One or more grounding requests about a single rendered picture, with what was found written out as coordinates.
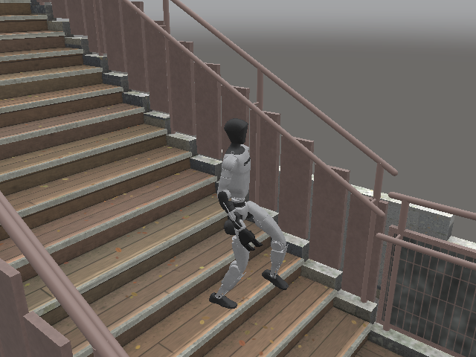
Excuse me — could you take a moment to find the left robot thigh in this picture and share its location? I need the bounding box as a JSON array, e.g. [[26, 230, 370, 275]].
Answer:
[[246, 201, 286, 251]]

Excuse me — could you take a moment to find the right robot upper arm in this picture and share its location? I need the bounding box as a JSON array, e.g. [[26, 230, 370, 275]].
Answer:
[[217, 155, 237, 200]]

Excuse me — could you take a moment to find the left robot foot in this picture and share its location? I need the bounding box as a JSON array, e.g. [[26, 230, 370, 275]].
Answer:
[[262, 269, 289, 290]]

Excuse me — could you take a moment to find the robot right hand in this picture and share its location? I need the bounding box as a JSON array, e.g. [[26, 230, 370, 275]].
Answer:
[[238, 228, 263, 251]]

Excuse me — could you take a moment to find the right robot forearm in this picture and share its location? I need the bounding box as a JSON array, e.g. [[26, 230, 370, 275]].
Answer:
[[218, 191, 246, 232]]

